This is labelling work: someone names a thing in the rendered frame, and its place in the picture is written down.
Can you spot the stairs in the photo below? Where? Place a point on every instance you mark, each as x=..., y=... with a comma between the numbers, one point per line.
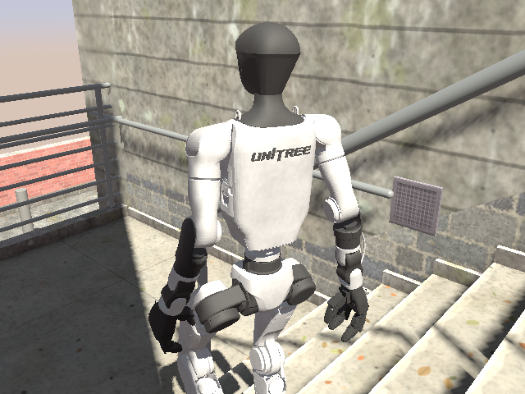
x=442, y=338

